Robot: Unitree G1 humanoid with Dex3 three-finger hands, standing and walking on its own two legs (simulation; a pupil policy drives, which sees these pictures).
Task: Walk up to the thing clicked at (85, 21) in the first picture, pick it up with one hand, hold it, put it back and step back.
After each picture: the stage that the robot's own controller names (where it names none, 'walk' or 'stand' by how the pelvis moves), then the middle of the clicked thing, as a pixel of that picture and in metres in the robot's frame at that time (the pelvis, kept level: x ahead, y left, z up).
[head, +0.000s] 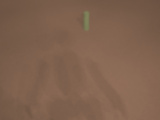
stand; (86, 21) +1.79 -0.02 -0.65
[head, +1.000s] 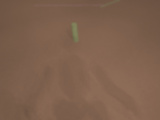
walk; (75, 32) +1.66 +0.22 -0.64
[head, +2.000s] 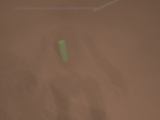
walk; (63, 51) +1.16 +0.28 -0.65
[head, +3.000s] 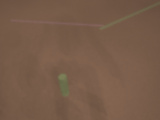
walk; (64, 85) +0.74 +0.22 -0.64
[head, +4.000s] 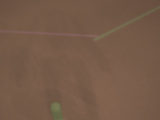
walk; (57, 114) +0.50 +0.19 -0.63
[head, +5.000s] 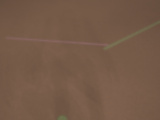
stand; out of the picture +0.43 +0.17 -0.65
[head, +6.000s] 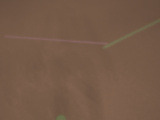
stand; out of the picture +0.43 +0.17 -0.66
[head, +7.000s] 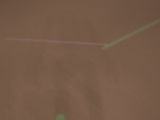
stand; out of the picture +0.45 +0.19 -0.66
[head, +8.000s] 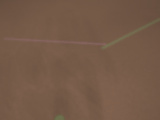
stand; out of the picture +0.44 +0.19 -0.66
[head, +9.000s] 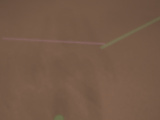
go down; out of the picture +0.43 +0.19 -0.66
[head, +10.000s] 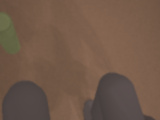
go down; (7, 36) +0.51 +0.24 -0.24
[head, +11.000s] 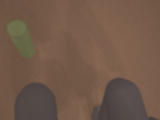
approach; (23, 41) +0.51 +0.23 -0.25
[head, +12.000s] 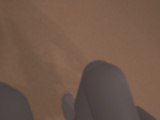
close in; out of the picture +0.49 +0.29 -0.16
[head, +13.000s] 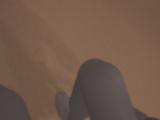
close; out of the picture +0.48 +0.29 -0.16
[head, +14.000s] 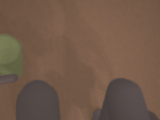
lift; (9, 62) +0.36 +0.25 -0.05
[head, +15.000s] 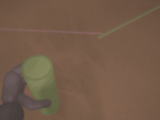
hold; (44, 90) +0.30 +0.14 +0.07
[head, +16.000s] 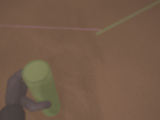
hold; (45, 92) +0.31 +0.14 +0.03
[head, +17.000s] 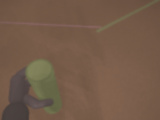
crouch; (47, 90) +0.32 +0.14 +0.01
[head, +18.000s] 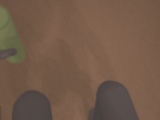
crouch; (7, 40) +0.47 +0.20 -0.06
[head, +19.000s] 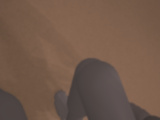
lower; out of the picture +0.45 +0.28 -0.17
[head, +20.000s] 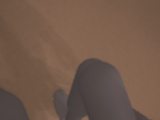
lower; out of the picture +0.47 +0.28 -0.17
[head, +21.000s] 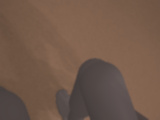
lower; out of the picture +0.46 +0.28 -0.17
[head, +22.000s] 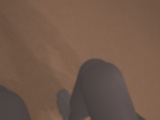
lower; out of the picture +0.46 +0.28 -0.16
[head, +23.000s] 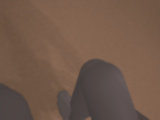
loosen; out of the picture +0.46 +0.26 -0.17
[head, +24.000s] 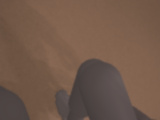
rise; out of the picture +0.45 +0.26 -0.17
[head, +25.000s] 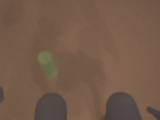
walk; (49, 66) +0.48 +0.18 -0.35
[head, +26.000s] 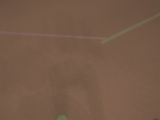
stand; out of the picture +0.41 +0.15 -0.59
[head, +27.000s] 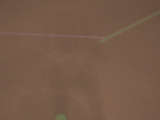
stand; out of the picture +0.42 +0.16 -0.60
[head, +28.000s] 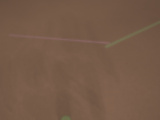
stand; out of the picture +0.43 +0.14 -0.64
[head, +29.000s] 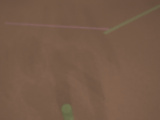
walk; (68, 115) +0.45 +0.14 -0.64
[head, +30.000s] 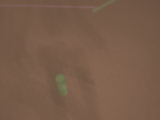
walk; (62, 85) +0.60 +0.18 -0.63
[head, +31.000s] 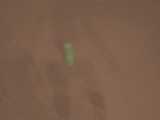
walk; (69, 55) +0.92 +0.16 -0.62
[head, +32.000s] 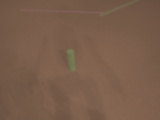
stand; (71, 60) +1.05 +0.16 -0.64
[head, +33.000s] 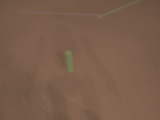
stand; (69, 61) +1.06 +0.17 -0.66
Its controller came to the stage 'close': yes
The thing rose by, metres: 0.69
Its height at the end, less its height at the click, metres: +0.00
